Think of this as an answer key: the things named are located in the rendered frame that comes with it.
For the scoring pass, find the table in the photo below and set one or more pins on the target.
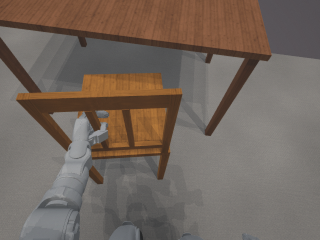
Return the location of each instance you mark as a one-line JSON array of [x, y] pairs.
[[232, 28]]

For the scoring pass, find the robot left shin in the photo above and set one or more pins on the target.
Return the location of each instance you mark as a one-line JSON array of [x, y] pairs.
[[127, 223]]

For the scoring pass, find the left robot upper arm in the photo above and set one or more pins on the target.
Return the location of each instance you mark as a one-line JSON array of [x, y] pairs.
[[53, 224]]

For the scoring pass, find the robot left thigh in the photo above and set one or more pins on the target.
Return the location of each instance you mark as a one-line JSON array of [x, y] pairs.
[[126, 232]]

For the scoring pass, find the left robot hand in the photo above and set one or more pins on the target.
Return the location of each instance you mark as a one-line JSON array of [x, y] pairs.
[[83, 129]]

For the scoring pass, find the left robot forearm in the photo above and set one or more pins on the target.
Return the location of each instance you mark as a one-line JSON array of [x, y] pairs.
[[70, 183]]

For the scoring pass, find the chair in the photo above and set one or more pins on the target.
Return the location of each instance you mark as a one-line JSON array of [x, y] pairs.
[[138, 123]]

